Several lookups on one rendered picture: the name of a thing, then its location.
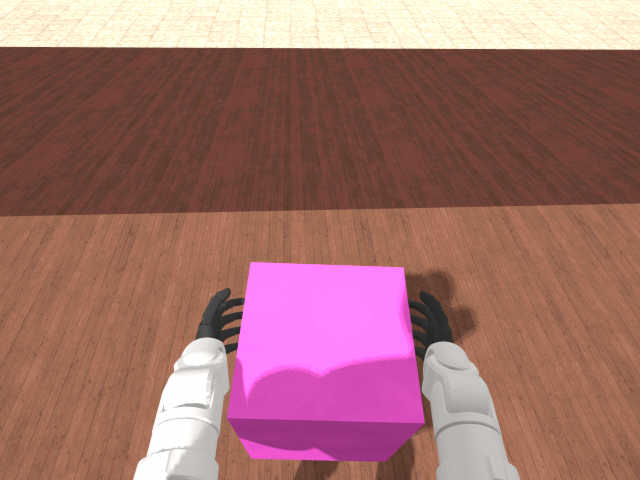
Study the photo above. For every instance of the robot left forearm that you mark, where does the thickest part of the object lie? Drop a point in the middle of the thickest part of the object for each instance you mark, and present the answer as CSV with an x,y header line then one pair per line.
x,y
187,425

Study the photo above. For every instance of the robot right forearm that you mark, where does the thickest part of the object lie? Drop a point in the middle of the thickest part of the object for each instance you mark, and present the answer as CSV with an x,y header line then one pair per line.
x,y
466,428

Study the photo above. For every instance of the carton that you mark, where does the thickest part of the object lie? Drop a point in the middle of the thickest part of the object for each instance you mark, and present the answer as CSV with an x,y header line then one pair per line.
x,y
325,366

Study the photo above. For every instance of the left robot hand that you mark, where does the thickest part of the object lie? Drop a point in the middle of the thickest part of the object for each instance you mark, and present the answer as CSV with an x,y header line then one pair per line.
x,y
213,321

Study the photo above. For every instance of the right robot hand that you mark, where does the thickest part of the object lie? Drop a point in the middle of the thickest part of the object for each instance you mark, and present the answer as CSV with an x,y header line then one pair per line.
x,y
435,326

